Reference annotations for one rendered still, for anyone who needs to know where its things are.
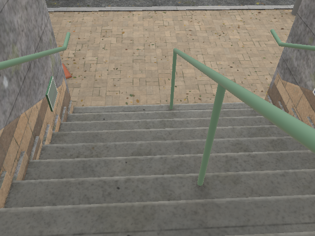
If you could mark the stairs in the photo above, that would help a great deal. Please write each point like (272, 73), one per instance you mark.
(132, 170)

